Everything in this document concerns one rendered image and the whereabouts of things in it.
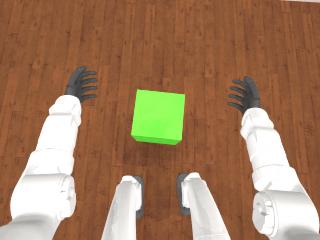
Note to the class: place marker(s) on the right robot hand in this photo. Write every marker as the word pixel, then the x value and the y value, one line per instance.
pixel 250 97

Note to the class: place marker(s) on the right robot upper arm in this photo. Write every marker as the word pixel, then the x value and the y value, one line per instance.
pixel 285 215

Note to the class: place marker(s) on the carton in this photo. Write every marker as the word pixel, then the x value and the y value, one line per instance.
pixel 158 117

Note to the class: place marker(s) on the left robot hand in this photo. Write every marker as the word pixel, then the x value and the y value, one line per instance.
pixel 76 82

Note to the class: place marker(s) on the robot right forearm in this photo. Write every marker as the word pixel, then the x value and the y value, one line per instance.
pixel 271 170

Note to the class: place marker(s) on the robot left forearm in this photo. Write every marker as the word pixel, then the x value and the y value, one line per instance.
pixel 57 140

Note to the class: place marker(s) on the robot left thigh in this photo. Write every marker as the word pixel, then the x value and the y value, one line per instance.
pixel 121 219

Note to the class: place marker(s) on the left robot upper arm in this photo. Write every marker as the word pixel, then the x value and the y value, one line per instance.
pixel 41 202

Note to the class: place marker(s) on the right robot foot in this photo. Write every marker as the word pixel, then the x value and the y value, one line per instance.
pixel 184 210

